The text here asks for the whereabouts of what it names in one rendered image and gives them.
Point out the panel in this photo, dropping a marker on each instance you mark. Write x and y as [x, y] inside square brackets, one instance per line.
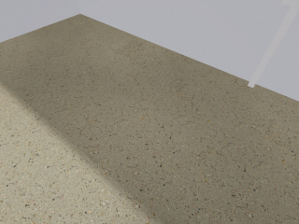
[276, 40]

